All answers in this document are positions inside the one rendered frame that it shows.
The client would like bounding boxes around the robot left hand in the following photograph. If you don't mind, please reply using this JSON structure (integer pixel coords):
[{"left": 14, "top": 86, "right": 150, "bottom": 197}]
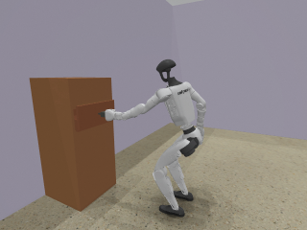
[{"left": 105, "top": 109, "right": 116, "bottom": 122}]

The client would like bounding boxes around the robot right thigh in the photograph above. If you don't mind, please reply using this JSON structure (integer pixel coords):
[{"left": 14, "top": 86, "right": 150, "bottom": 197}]
[{"left": 168, "top": 133, "right": 184, "bottom": 167}]

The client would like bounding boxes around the robot head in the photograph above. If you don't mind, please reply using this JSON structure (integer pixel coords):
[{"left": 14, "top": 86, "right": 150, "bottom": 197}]
[{"left": 156, "top": 59, "right": 183, "bottom": 88}]

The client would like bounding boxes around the robot right upper arm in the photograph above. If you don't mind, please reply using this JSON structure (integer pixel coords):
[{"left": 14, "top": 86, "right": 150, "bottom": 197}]
[{"left": 184, "top": 81, "right": 206, "bottom": 110}]

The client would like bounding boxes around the robot left upper arm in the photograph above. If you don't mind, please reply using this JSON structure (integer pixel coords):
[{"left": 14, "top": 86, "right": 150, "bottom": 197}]
[{"left": 138, "top": 88, "right": 172, "bottom": 114}]

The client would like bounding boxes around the drawer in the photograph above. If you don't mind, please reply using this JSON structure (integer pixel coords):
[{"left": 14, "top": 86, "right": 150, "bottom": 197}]
[{"left": 73, "top": 100, "right": 115, "bottom": 132}]

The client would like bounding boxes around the right robot forearm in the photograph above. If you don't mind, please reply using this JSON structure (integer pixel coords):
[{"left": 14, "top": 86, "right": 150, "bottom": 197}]
[{"left": 196, "top": 106, "right": 206, "bottom": 129}]

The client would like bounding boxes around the cabinet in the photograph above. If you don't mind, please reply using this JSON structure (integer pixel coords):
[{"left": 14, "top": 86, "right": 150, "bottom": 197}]
[{"left": 29, "top": 77, "right": 116, "bottom": 212}]

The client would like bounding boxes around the robot right hand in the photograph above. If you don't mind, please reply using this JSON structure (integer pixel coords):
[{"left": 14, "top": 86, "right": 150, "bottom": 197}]
[{"left": 198, "top": 128, "right": 204, "bottom": 145}]

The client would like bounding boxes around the handle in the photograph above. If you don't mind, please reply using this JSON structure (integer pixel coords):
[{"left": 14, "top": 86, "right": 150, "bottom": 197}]
[{"left": 98, "top": 111, "right": 106, "bottom": 118}]

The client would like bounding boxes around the left robot forearm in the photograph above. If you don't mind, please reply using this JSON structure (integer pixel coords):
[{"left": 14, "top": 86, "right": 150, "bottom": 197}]
[{"left": 113, "top": 104, "right": 144, "bottom": 121}]

